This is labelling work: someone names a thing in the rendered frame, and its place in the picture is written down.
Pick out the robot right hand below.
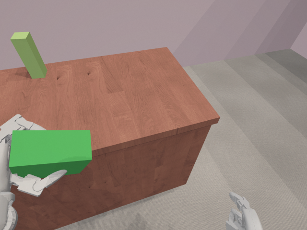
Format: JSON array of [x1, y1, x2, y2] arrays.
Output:
[[226, 192, 263, 230]]

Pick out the sponge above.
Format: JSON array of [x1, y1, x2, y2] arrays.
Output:
[[9, 130, 92, 178]]

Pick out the left robot forearm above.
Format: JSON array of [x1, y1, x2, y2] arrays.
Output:
[[0, 192, 18, 230]]

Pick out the robot left hand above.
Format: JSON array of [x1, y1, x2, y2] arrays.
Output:
[[0, 114, 67, 197]]

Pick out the table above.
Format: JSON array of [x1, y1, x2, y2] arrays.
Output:
[[0, 47, 220, 230]]

